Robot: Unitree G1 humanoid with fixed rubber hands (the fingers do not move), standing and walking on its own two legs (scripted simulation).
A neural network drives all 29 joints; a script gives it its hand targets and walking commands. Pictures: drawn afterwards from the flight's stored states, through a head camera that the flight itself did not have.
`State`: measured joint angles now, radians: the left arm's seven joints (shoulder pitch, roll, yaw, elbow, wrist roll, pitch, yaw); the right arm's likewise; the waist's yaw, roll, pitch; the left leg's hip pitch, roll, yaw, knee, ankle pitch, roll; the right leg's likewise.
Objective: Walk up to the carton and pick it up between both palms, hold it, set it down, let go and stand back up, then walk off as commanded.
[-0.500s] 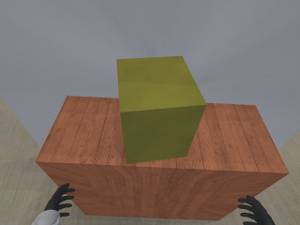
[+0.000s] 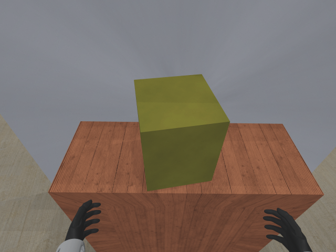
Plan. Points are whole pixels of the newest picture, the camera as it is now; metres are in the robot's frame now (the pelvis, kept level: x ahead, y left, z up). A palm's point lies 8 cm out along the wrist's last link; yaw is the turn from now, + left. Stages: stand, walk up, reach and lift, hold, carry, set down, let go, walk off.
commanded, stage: reach and lift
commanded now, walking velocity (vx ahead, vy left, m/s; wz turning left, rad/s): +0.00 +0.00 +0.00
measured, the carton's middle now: (174, 132) +0.43 +0.01 +0.05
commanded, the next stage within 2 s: none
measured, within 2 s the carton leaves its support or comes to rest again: neither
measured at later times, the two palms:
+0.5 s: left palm (90, 227) +0.16 +0.18 +0.04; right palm (298, 233) +0.17 -0.25 +0.04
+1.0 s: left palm (95, 193) +0.21 +0.17 +0.09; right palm (284, 190) +0.24 -0.23 +0.08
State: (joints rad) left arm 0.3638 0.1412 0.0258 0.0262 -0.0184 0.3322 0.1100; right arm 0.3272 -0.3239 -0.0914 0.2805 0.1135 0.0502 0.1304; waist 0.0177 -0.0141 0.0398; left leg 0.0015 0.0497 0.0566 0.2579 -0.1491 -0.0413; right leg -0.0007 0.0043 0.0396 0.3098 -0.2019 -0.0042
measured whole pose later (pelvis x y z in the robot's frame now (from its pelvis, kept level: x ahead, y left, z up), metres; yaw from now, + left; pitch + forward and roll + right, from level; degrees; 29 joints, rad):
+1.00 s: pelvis -0.01 -0.02 +0.00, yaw -1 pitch -5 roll +1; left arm 0.18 0.08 0.00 -0.40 -0.09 0.53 0.19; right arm 0.12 -0.30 -0.02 -0.12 0.32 0.21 -0.04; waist 0.06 -0.01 0.10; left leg -0.02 0.08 0.05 0.24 -0.12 -0.07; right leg -0.06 0.04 0.05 0.35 -0.19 -0.04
